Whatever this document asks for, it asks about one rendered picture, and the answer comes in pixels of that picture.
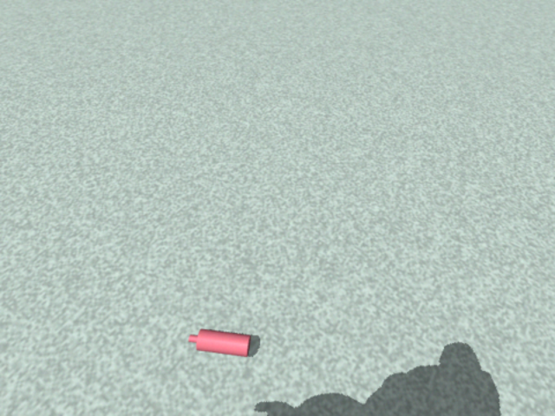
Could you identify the bottle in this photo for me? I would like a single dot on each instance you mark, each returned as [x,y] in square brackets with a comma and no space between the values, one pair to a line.
[222,342]

